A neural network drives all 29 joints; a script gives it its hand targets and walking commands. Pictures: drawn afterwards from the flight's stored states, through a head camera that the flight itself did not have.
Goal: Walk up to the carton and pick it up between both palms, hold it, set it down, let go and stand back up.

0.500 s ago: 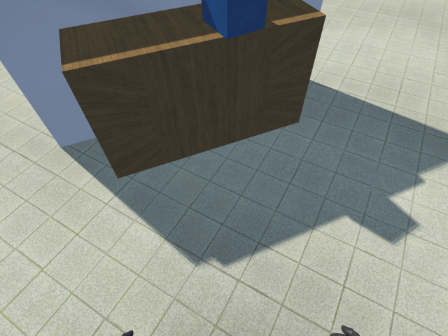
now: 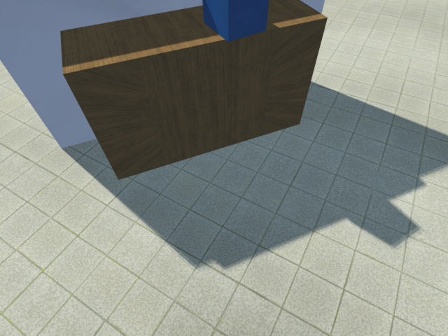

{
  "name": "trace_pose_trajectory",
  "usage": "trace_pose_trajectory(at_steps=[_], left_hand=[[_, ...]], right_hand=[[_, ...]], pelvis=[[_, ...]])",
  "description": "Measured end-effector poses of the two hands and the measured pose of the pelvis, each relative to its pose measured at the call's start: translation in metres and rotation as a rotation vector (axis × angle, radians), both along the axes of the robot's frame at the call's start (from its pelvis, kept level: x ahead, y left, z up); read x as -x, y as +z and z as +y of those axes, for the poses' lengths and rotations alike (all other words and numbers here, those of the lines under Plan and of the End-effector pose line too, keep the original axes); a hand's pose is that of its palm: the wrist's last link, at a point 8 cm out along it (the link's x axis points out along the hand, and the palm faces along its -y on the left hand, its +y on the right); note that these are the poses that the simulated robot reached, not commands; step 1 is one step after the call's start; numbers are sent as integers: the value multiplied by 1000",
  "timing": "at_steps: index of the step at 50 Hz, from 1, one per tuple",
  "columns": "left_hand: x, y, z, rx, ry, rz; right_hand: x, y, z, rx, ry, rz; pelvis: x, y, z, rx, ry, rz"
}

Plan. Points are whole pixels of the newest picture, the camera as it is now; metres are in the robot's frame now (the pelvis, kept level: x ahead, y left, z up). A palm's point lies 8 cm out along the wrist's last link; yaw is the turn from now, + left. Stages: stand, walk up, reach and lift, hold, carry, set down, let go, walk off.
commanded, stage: stand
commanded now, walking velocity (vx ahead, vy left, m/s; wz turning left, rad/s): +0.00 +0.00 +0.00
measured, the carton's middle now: (234, 5) +1.39 -0.05 +0.00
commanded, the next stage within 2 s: walk up in 0.98 s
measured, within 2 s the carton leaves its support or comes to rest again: neither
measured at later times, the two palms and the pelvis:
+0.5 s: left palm out of the picture +0.00 +0.21 -0.14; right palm out of the picture +0.00 -0.20 -0.14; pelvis +0.00 +0.00 +0.01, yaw +0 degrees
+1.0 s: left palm out of the picture -0.01 +0.20 -0.14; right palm out of the picture -0.01 -0.20 -0.14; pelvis +0.00 +0.00 +0.01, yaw +0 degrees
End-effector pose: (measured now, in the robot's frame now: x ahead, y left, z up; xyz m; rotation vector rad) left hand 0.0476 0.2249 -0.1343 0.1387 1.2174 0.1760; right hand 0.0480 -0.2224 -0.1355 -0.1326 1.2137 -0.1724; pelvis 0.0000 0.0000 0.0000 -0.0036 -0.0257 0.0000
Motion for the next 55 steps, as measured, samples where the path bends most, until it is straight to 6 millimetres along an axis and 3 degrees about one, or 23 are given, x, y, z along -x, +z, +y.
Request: trace_pose_trajectory(at_steps=[20,33,55], left_hand=[[39,-4,-11,25,36,145],[59,-7,-21,50,45,212],[59,-6,-21,53,38,223]], right_hand=[[41,-6,14,-35,-32,152],[56,-7,22,-47,-34,210],[59,-7,26,-50,-31,223]], pelvis=[[-3,7,1,-2,0,-23],[-3,8,2,-3,0,-25],[-5,9,4,-2,-1,-21]])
